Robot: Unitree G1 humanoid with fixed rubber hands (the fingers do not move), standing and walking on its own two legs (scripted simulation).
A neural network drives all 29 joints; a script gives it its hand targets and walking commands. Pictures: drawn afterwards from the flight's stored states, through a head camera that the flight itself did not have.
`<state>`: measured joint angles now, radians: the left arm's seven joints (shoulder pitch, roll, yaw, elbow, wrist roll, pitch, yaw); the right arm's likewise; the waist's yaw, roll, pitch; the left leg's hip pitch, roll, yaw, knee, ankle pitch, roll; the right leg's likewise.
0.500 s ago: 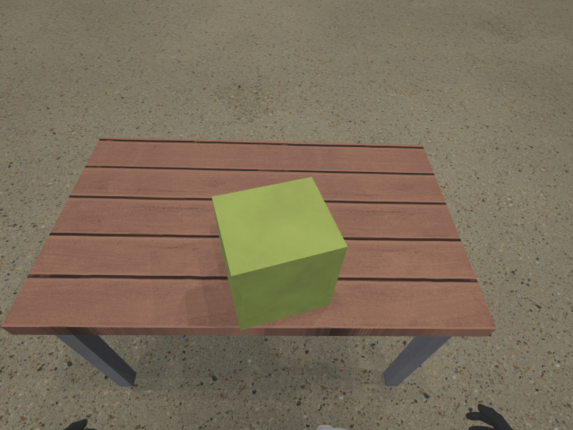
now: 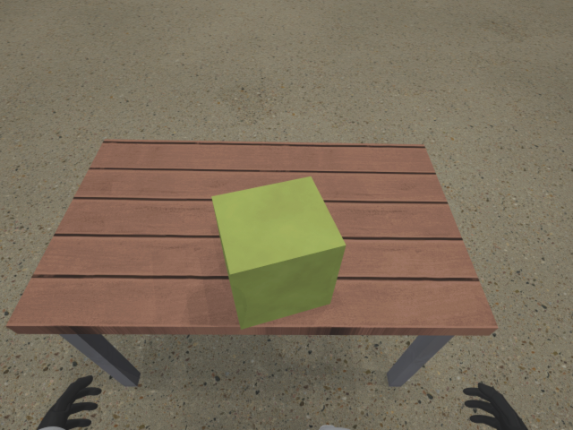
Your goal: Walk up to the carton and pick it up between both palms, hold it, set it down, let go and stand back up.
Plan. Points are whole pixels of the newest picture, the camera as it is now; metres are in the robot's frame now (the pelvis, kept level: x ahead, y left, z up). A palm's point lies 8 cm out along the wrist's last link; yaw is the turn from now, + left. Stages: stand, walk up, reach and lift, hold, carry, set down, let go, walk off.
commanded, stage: reach and lift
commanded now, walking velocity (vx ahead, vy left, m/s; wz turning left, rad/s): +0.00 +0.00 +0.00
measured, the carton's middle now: (275, 254) +0.44 +0.02 -0.08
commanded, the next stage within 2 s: none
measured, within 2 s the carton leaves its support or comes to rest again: neither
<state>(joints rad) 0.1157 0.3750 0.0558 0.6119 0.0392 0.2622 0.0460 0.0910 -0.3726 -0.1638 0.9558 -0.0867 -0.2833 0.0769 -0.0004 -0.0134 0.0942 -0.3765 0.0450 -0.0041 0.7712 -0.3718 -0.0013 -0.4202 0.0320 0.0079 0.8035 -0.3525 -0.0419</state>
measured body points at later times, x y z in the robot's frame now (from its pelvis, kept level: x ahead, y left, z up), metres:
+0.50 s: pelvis +0.00 +0.00 +0.01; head +0.02 +0.00 +0.46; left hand +0.20 +0.27 -0.06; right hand +0.16 -0.29 -0.07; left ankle +0.03 +0.16 -0.71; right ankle +0.05 -0.09 -0.71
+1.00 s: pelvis +0.00 +0.00 +0.01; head +0.02 +0.01 +0.46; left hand +0.21 +0.22 -0.05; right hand +0.20 -0.27 -0.05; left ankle +0.03 +0.16 -0.71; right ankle +0.05 -0.09 -0.71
